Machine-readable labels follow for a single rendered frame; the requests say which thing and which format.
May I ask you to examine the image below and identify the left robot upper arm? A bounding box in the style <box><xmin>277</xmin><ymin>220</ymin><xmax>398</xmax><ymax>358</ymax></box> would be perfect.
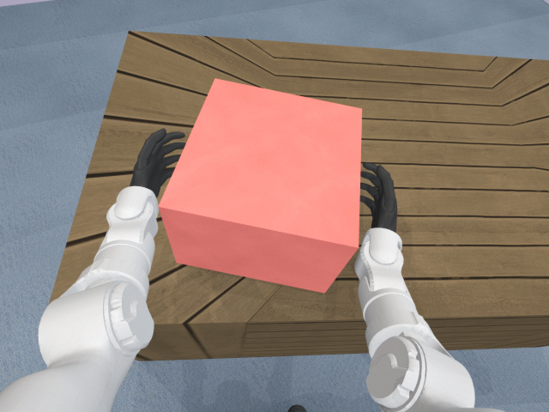
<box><xmin>0</xmin><ymin>281</ymin><xmax>154</xmax><ymax>412</ymax></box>

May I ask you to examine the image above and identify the robot left hand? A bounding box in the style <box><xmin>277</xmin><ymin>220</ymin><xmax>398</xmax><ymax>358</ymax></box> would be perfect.
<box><xmin>130</xmin><ymin>128</ymin><xmax>186</xmax><ymax>198</ymax></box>

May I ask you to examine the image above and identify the robot right forearm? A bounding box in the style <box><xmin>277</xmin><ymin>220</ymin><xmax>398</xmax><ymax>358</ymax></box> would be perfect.
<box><xmin>354</xmin><ymin>227</ymin><xmax>454</xmax><ymax>359</ymax></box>

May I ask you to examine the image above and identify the robot left forearm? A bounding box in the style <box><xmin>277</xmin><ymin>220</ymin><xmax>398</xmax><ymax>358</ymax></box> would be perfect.
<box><xmin>39</xmin><ymin>186</ymin><xmax>159</xmax><ymax>365</ymax></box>

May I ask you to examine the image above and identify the right robot upper arm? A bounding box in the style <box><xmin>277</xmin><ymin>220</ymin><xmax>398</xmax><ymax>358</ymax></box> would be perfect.
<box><xmin>366</xmin><ymin>336</ymin><xmax>505</xmax><ymax>412</ymax></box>

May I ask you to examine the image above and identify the robot right hand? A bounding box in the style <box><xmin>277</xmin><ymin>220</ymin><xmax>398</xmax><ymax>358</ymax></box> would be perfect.
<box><xmin>360</xmin><ymin>162</ymin><xmax>397</xmax><ymax>233</ymax></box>

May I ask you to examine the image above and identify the carton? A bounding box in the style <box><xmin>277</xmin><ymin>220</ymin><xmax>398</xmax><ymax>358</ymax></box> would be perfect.
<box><xmin>158</xmin><ymin>78</ymin><xmax>362</xmax><ymax>293</ymax></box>

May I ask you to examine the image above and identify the pedestal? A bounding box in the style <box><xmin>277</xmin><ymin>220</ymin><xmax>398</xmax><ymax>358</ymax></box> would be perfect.
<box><xmin>49</xmin><ymin>31</ymin><xmax>549</xmax><ymax>361</ymax></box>

